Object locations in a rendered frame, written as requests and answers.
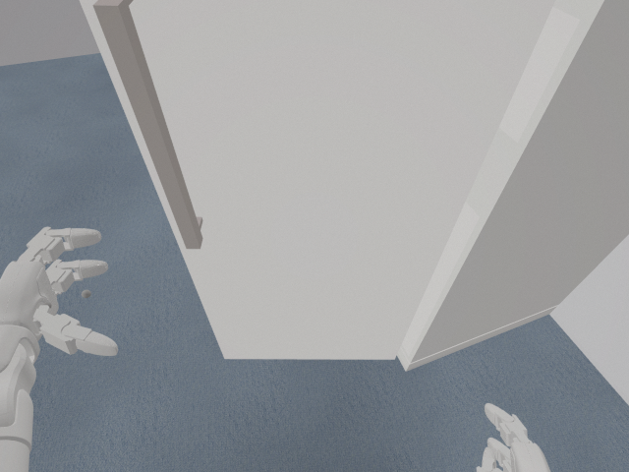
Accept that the handle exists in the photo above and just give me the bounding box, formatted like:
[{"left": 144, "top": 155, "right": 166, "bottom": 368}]
[{"left": 92, "top": 0, "right": 203, "bottom": 249}]

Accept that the left robot hand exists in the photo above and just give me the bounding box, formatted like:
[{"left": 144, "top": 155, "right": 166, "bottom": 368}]
[{"left": 0, "top": 227, "right": 118, "bottom": 356}]

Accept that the fridge door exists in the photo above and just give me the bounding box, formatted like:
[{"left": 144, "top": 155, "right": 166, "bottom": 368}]
[{"left": 80, "top": 0, "right": 555, "bottom": 360}]

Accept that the robot left forearm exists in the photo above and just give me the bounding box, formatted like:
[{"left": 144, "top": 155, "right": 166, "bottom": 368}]
[{"left": 0, "top": 324, "right": 40, "bottom": 472}]

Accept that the right robot hand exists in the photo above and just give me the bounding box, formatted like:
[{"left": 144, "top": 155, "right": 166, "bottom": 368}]
[{"left": 477, "top": 403, "right": 550, "bottom": 472}]

